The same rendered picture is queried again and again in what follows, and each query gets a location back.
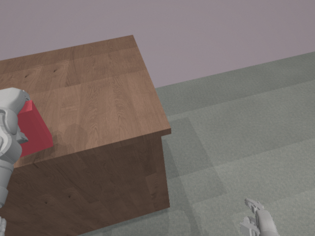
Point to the sponge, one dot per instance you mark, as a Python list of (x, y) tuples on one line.
[(32, 125)]

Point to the left robot hand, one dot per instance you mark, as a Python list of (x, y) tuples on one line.
[(14, 99)]

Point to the right robot hand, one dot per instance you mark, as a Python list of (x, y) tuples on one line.
[(263, 222)]

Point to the left robot forearm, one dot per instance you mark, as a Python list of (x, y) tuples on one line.
[(10, 149)]

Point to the table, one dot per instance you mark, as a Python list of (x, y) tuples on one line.
[(106, 165)]

